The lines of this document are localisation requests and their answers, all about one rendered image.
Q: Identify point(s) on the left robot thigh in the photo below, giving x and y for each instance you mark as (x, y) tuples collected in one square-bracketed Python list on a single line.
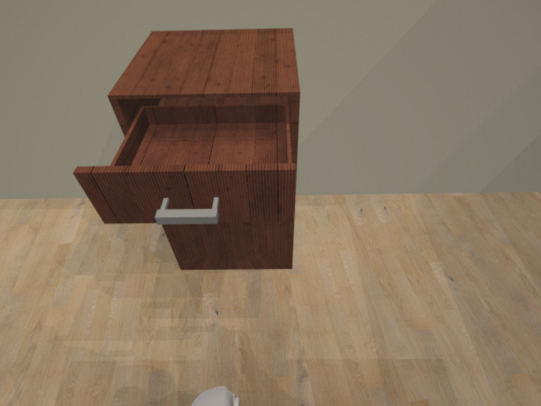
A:
[(216, 397)]

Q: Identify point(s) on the handle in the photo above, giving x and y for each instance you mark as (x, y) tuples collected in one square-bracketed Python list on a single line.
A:
[(187, 216)]

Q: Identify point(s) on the cabinet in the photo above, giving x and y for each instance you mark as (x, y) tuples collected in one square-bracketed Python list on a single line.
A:
[(216, 67)]

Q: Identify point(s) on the drawer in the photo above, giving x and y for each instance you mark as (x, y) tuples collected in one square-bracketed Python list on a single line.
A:
[(190, 154)]

